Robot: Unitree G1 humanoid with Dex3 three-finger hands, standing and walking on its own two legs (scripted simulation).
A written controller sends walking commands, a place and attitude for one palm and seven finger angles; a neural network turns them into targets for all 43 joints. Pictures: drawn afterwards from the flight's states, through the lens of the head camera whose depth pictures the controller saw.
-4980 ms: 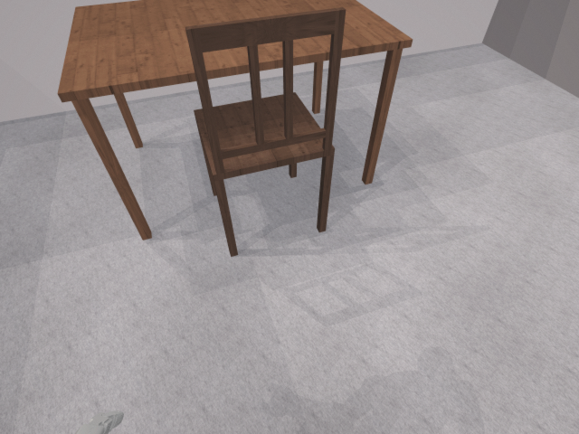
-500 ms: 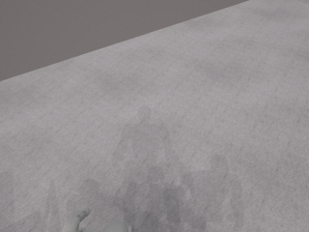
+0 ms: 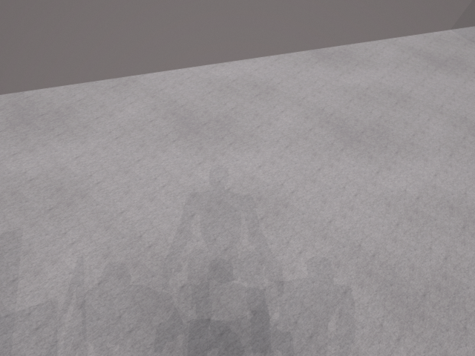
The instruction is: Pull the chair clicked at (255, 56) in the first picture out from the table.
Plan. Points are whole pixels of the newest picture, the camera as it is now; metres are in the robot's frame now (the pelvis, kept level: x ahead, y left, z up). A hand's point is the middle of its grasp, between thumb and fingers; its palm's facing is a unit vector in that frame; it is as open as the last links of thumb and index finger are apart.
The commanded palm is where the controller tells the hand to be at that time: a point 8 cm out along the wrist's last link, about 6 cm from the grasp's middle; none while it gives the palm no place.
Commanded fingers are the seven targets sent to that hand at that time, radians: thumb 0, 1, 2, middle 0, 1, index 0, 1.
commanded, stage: turn to face it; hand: left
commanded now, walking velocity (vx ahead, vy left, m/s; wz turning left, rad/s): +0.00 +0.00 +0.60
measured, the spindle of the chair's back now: out of the picture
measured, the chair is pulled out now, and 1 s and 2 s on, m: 0.00 0.00 0.00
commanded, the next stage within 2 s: none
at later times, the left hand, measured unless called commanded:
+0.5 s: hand out of the picture -0.01 +0.15 -0.15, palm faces +0.33 -0.91 -0.26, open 7.4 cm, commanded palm none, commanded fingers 0.00 0.90 0.90 -0.20 -0.30 -0.20 -0.30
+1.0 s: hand out of the picture -0.10 +0.21 -0.16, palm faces +0.60 -0.75 -0.27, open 7.4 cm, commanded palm none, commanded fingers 0.00 0.90 0.90 -0.20 -0.30 -0.20 -0.30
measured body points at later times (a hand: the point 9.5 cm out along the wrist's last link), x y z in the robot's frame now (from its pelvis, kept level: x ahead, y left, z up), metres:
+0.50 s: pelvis -0.03 -0.06 +0.00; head -0.01 -0.08 +0.45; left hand -0.02 +0.20 -0.13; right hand +0.12 -0.30 -0.15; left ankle -0.08 +0.10 -0.66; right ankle -0.03 -0.16 -0.74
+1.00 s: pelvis -0.05 -0.03 -0.01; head -0.02 +0.00 +0.44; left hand -0.13 +0.25 -0.14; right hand +0.17 -0.18 -0.15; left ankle -0.10 +0.07 -0.74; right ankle +0.04 -0.15 -0.70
